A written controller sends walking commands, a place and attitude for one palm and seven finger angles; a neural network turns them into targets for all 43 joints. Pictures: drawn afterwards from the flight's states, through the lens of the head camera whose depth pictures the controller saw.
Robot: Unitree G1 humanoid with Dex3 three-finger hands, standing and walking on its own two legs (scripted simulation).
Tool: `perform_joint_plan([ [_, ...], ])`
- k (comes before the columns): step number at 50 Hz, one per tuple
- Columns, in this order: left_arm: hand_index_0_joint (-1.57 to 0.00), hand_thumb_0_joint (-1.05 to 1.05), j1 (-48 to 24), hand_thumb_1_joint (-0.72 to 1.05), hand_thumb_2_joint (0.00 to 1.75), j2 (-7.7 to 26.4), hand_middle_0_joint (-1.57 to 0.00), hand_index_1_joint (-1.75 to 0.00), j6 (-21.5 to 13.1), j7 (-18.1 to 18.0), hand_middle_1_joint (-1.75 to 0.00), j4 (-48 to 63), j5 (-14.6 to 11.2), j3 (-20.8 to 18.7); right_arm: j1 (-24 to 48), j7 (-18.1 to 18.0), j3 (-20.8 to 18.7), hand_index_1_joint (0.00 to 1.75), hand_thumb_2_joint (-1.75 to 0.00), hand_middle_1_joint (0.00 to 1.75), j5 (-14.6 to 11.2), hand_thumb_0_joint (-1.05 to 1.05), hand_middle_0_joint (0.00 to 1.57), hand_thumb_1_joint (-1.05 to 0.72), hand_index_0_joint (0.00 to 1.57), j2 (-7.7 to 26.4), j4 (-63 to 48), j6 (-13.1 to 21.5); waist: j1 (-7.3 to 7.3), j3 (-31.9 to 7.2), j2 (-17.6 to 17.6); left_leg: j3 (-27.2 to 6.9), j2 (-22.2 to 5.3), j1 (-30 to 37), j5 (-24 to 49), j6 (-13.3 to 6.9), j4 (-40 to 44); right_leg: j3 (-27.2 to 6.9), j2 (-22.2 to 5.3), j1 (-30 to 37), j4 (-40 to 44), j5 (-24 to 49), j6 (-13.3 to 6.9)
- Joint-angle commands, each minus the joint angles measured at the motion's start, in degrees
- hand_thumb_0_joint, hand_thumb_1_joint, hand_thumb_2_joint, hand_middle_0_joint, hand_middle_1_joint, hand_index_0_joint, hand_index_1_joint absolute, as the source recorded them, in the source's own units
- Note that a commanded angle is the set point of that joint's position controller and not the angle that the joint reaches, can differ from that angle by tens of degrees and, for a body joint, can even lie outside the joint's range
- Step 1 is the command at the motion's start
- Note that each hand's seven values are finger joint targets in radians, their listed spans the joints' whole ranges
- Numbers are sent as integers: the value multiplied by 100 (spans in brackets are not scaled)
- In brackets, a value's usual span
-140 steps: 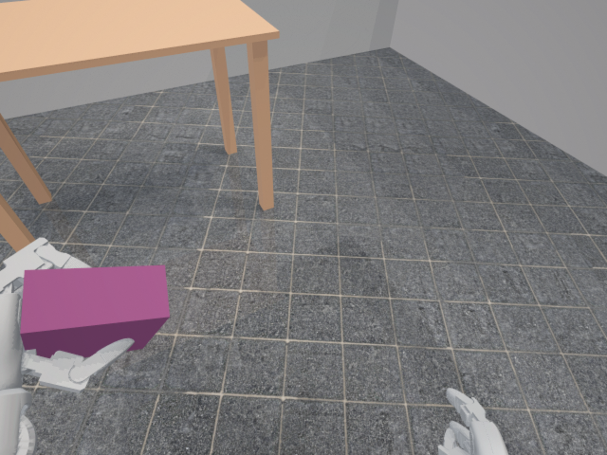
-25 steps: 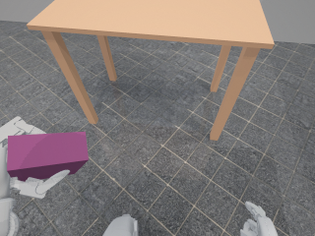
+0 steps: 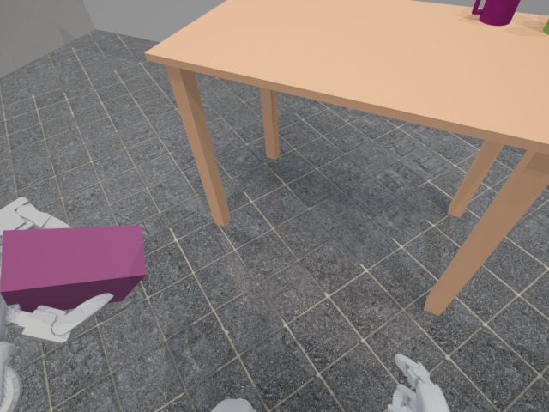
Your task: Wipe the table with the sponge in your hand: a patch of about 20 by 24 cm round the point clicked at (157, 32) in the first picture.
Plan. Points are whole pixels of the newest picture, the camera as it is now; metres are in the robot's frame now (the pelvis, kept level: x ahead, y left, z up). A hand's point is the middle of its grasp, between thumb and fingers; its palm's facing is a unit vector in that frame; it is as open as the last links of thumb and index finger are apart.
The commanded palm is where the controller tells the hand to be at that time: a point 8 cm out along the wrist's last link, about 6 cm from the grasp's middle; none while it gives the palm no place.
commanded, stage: walk to a spot facing it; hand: left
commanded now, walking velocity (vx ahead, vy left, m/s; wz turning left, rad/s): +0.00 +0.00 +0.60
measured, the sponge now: (93, 271) +0.22 +0.22 +0.17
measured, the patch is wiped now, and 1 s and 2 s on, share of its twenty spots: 0.00 0.00 0.00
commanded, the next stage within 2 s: none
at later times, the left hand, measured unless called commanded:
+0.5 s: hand out of the picture +0.14 +0.27 +0.19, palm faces +0.58 -0.69 -0.43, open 9.5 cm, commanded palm +0.06 +0.30 +0.19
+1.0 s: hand out of the picture -0.01 +0.21 +0.20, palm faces +0.79 -0.43 -0.44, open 9.5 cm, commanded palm -0.08 +0.22 +0.19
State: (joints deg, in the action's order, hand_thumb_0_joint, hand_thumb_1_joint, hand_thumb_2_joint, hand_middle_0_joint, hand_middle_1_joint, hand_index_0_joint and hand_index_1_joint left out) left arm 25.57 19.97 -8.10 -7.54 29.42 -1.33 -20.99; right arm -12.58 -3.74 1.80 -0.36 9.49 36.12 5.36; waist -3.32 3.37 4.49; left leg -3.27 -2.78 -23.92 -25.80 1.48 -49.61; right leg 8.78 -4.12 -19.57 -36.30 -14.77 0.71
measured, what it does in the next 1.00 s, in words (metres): steps to the right, turning left: left foot, then right foot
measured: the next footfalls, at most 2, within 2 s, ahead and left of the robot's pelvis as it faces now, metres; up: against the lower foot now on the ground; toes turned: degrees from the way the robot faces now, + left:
left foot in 0.32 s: +0.02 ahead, +0.13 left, +0.00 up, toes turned +18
right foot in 0.68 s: +0.07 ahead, -0.13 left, +0.00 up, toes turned +19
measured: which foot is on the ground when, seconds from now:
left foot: up 0.00-0.30, down 0.32-0.68, up 0.70-1.00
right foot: down 0.00-0.32, up 0.34-0.66, down 0.68-1.00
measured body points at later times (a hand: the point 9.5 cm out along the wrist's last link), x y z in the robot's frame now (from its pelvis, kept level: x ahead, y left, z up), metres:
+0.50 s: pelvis +0.00 -0.01 +0.01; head +0.02 +0.01 +0.46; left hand +0.10 +0.30 +0.22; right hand +0.22 -0.17 -0.06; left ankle -0.02 +0.12 -0.72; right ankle +0.04 -0.14 -0.66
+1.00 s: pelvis -0.05 -0.10 +0.02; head -0.03 -0.11 +0.47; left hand -0.06 +0.22 +0.23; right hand +0.24 -0.23 -0.06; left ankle -0.16 +0.00 -0.67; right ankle +0.04 -0.14 -0.72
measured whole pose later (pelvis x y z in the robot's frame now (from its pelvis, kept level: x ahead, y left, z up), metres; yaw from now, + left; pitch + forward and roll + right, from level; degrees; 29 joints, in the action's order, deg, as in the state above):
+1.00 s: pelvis -0.05 -0.10 +0.02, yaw +36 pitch +0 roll +4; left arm 28.2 21.4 -8.1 -9.1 30.3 -1.9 -19.2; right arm -12.5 -5.8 -2.6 1.5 15.8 33.9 3.1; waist 0.0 0.7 -1.7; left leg 5.3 -2.8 -19.8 -26.4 2.3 -48.5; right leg 14.9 -7.5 -16.3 -27.3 -11.0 -3.7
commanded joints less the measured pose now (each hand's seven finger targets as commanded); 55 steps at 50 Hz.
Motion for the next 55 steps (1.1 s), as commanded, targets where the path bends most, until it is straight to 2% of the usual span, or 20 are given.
perform_joint_plan([
  [1, -120, 0, -937, 10, 130, 1274, -120, -160, -276, -234, -160, 1098, -34, -527, 709, -63, -356, 30, -90, 30, 86, 0, 20, -90, 20, 717, -860, 235, 266, -697, -1567, 163, 44, -1133, -130, 149, -2982, -2299, -2227, 1017, 1928, 1306, -830],
  [2, -120, 0, -719, 10, 130, 1215, -120, -160, -321, -222, -160, 1073, -23, -545, 841, -81, -292, 30, -90, 30, 81, 0, 20, -90, 20, 651, -848, 155, 265, -666, -1404, 258, -1, -1051, 38, 215, -2913, -1431, -1913, 976, 1780, 1627, -700],
  [5, -120, 0, -547, 10, 130, 1281, -120, -160, -415, -255, -160, 1352, -72, -696, 981, -180, -373, 30, -90, 30, 56, 0, 20, -90, 20, 675, -982, 57, 305, -804, -1455, 523, -138, -537, 23, 237, -1534, -445, -1744, 1139, 1579, 2356, -577],
  [11, -120, 0, 302, 10, 130, 1127, -120, -160, -392, -403, -160, 1549, -150, -872, 668, -157, -442, 30, -90, 30, 98, 0, 20, -90, 20, 631, -1379, -69, 115, -1247, -1594, 1079, -49, 10, -128, 120, 828, -414, -1920, 1672, 1072, 3201, -706],
  [14, -120, 0, 109, 10, 130, 1093, -120, -160, -417, -418, -160, 1642, -197, -825, 383, -146, -501, 30, -90, 30, 90, 0, 20, -90, 20, 720, -1390, -149, 416, -1422, -1100, 1203, 217, 948, 965, 71, 2214, -99, -1684, 1263, 123, 2720, -300],
  [15, -120, 0, 73, 10, 130, 1042, -120, -160, -449, -394, -160, 1783, -239, -715, 315, -158, -558, 30, -90, 30, 52, 0, 20, -90, 20, 822, -1397, -150, 517, -1493, -465, 819, -84, 1530, 1778, -80, 2604, 86, -1403, 806, -810, 2179, -54],
  [16, -120, 0, -29, 10, 130, 1065, -120, -160, -555, -359, -160, 2054, -277, -679, 451, -129, -580, 30, -90, 30, 62, 0, 20, -90, 20, 1027, -1463, -64, 447, -1345, 1087, -951, -1276, 2016, 4238, -728, 2856, 166, -546, -525, -1976, -338, 343],
  [17, -120, 0, 44, 10, 130, 1131, -120, -160, -675, -271, -160, 1830, -202, -687, 314, -33, -589, 30, -90, 30, 24, 0, 20, -90, 20, 1040, -1391, 56, 337, -1140, 1587, -2234, -2182, 2236, 6312, -1401, 2808, -223, -96, -1478, -2785, -2506, 417],
  [18, -120, 0, 50, 10, 130, 1304, -120, -160, -697, -184, -160, 1817, -3, -762, 364, 31, -571, 30, -90, 30, 63, 0, 20, -90, 20, 1000, -1266, 129, 395, -1089, 1539, -2244, -2156, 2272, 6350, -1467, 2663, -653, -207, -1959, -3246, -2365, 415],
  [20, -120, 0, -131, 10, 130, 1315, -120, -160, -788, -139, -160, 2296, 34, -730, 416, 166, -652, 30, -90, 30, -42, 0, 20, -90, 20, 1006, -1187, 269, 373, -1213, 983, -1481, -1595, 2312, 5398, -1262, 2386, -718, -127, -1929, -2901, -1737, 408],
  [23, -120, 0, 377, 10, 130, 1026, -120, -160, -637, -137, -160, 2360, -132, -570, 331, 240, -580, 30, -90, 30, -65, 0, 20, -90, 20, 939, -1132, 348, 377, -1173, 1303, -700, -1008, 1652, 4716, -904, 2569, -427, 156, -1021, -2064, -1043, 468],
  [32, -120, 0, -45, 10, 130, 957, -120, -160, -297, -52, -160, 1149, -247, -574, 512, 105, -392, 30, -90, 30, -34, 0, 20, -90, 20, 847, -923, 319, 236, -941, 598, -1121, -853, 410, 2496, -754, 2346, -420, 412, 1115, 955, -277, 451],
  [33, -120, 0, -282, 10, 130, 1083, -120, -160, -269, -68, -160, 1089, -182, -586, 564, 91, -360, 30, -90, 30, -62, 0, 20, -90, 20, 765, -942, 282, 193, -953, -98, -817, -551, -24, 1394, -517, 1791, -862, -158, 1471, 1757, 106, 224],
  [34, -120, 0, -453, 10, 130, 1417, -120, -160, -193, -142, -160, 979, -83, -697, 581, 71, -321, 30, -90, 30, -53, 0, 20, -90, 20, 601, -1035, 220, 242, -833, -1826, 148, 348, -966, -268, -35, 214, -2632, -1684, 1641, 2316, 156, -389],
  [35, -120, 0, -712, 10, 130, 1328, -120, -160, -90, -223, -160, 941, -229, -677, 544, 35, -424, 30, -90, 30, -66, 0, 20, -90, 20, 779, -1063, 268, 183, -921, -2224, 57, 495, -821, -538, 118, -1271, -3119, -2277, 972, 2486, 111, -638],
  [40, -120, 0, -602, 10, 130, 1182, -120, -160, -295, -194, -160, 1064, -106, -499, 985, -113, -300, 30, -90, 30, 19, 0, 20, -90, 20, 622, -934, 65, 311, -588, -1182, 337, 94, -679, 276, 321, -2118, -833, -1526, 708, 2077, 1035, -556],
  [49, -120, 0, -51, 10, 130, 1156, -120, -160, -418, -412, -160, 1320, -134, -710, 558, -158, -453, 30, -90, 30, 191, 0, 20, -90, 20, 813, -1168, 91, 58, -1114, -1482, 978, -51, -104, -335, -37, 722, -1089, -1947, 1509, 2026, -79, -825],
  [53, -120, 0, -219, 10, 130, 978, -120, -160, -409, -463, -160, 1337, -197, -559, 309, -151, -427, 30, -90, 30, 155, 0, 20, -90, 20, 773, -1212, 100, 319, -1173, -1140, 1329, 232, 878, 92, -217, 2268, -724, -1663, 1038, 1158, -852, -500],
  [54, -120, 0, -433, 10, 130, 938, -120, -160, -451, -453, -160, 1530, -223, -453, 184, -163, -453, 30, -90, 30, 123, 0, 20, -90, 20, 851, -1232, 122, 455, -1204, -602, 1002, 83, 1530, 169, -406, 2696, -455, -1438, 427, 264, -1059, -260],
  [55, -120, 0, -531, 10, 130, 857, -120, -160, -538, -425, -160, 1701, -217, -321, 200, -175, -465, 30, -90, 30, 109, 0, 20, -90, 20, 978, -1270, 206, 493, -882, 782, -565, -902, 2031, 283, -925, 3306, 28, -718, -878, -1225, -1367, 95],
])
